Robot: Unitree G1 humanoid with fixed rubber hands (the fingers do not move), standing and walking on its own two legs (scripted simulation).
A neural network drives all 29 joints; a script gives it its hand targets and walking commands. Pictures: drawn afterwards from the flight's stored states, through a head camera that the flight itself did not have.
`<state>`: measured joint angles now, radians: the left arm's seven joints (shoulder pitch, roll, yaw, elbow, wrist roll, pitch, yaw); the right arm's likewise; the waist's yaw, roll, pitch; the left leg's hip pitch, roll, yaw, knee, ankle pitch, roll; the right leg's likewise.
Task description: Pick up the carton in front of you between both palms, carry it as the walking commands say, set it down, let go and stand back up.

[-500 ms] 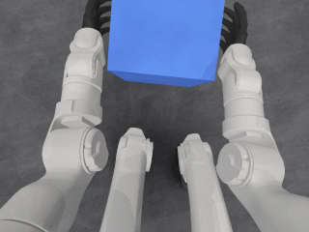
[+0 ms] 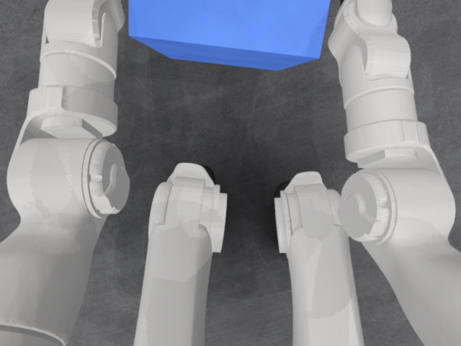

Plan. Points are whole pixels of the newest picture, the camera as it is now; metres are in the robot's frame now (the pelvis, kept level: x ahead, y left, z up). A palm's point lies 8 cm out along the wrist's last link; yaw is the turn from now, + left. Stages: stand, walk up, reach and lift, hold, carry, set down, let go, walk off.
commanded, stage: set down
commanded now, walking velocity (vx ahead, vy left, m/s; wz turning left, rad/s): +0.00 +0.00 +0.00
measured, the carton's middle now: out of the picture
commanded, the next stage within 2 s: none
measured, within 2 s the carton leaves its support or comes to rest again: rests again in 0.32 s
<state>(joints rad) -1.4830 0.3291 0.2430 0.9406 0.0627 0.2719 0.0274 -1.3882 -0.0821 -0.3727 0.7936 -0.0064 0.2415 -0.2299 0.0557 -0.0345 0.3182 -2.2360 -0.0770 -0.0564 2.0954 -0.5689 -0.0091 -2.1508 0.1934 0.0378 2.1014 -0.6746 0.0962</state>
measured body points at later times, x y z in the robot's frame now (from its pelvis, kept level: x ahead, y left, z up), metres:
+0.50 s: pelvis -0.01 +0.00 -0.03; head +0.36 +0.04 +0.21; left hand +0.54 +0.23 -0.20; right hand +0.55 -0.08 -0.20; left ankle +0.10 +0.11 -0.37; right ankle +0.09 -0.12 -0.37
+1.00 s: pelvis -0.02 +0.00 -0.04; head +0.36 +0.04 +0.19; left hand +0.54 +0.23 -0.21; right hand +0.56 -0.08 -0.21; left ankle +0.10 +0.11 -0.37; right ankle +0.09 -0.12 -0.37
